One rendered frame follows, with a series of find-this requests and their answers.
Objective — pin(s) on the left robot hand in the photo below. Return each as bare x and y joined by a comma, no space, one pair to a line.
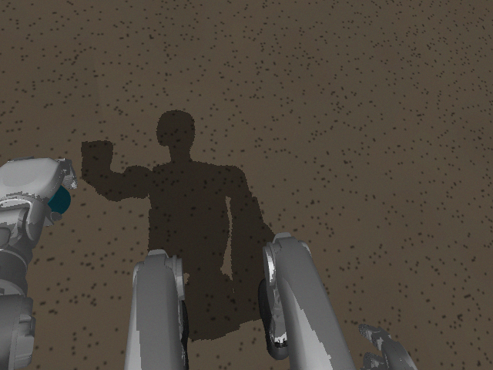
39,178

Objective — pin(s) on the right robot foot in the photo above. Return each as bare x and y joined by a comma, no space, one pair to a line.
278,351

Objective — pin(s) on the left robot arm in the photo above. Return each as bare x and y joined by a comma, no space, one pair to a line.
21,223

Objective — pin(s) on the right robot hand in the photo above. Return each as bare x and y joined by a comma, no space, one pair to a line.
395,357

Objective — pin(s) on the tin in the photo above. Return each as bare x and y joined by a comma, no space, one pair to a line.
60,201

